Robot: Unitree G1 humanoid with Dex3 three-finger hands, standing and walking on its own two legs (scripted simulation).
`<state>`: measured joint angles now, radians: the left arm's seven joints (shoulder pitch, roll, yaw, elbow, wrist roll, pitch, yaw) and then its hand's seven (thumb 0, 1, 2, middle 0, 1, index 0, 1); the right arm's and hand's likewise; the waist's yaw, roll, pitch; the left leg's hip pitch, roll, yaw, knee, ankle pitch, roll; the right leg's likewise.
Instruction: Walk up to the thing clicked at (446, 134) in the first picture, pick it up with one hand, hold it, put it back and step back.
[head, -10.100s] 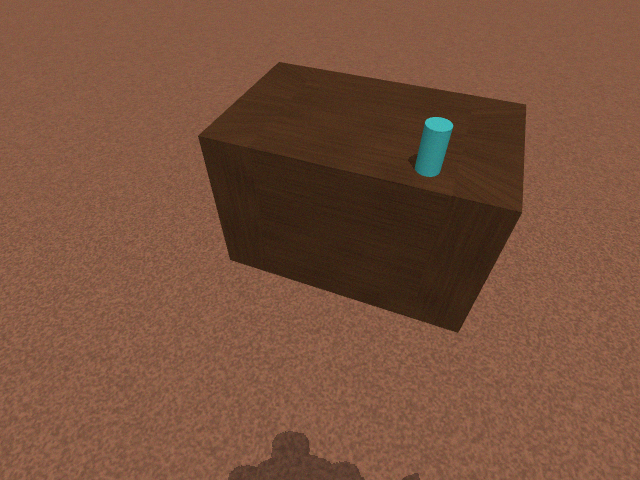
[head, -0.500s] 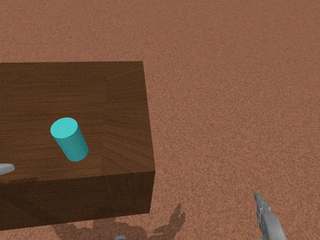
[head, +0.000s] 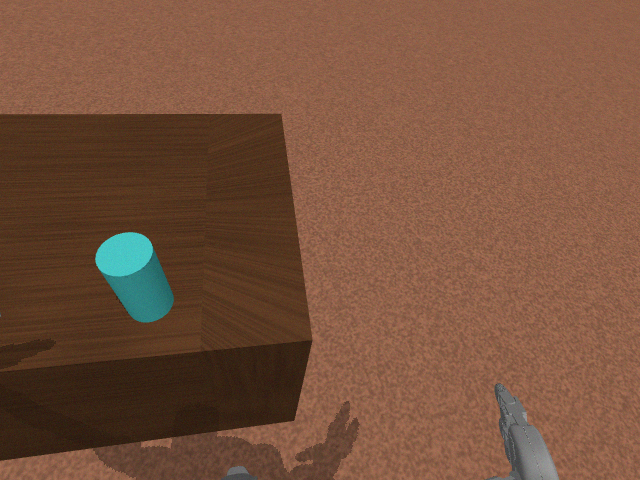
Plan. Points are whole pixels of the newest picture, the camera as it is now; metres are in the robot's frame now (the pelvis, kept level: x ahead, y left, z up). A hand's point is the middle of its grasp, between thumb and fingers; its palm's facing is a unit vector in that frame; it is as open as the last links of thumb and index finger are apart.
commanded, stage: go down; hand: left
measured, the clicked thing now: (139, 280) +0.42 +0.25 -0.06
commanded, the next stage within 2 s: approach in 2.00 s
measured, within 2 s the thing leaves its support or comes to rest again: neither
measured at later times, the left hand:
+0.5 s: hand out of the picture +0.35 +0.43 +0.08, palm faces +0.45 -0.89 -0.12, open 16.0 cm
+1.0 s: hand out of the picture +0.32 +0.42 +0.08, palm faces +0.40 -0.91 -0.06, open 16.6 cm
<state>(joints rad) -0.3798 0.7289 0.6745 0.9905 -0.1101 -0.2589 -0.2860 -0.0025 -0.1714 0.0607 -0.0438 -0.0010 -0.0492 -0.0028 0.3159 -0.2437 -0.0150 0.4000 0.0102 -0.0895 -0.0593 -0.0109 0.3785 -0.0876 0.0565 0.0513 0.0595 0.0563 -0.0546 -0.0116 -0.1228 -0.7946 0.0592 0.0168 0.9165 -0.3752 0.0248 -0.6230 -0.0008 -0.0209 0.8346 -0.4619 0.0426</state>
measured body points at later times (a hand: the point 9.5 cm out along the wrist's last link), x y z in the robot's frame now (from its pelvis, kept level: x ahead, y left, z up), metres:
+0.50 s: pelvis -0.01 +0.00 -0.01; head +0.07 +0.04 +0.44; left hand +0.32 +0.48 +0.09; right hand +0.15 -0.25 -0.06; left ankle +0.04 +0.10 -0.69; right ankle -0.04 -0.15 -0.69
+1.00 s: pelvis +0.00 +0.00 -0.01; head +0.07 +0.04 +0.44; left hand +0.30 +0.47 +0.08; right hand +0.16 -0.25 -0.05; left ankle +0.04 +0.10 -0.69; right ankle -0.04 -0.15 -0.69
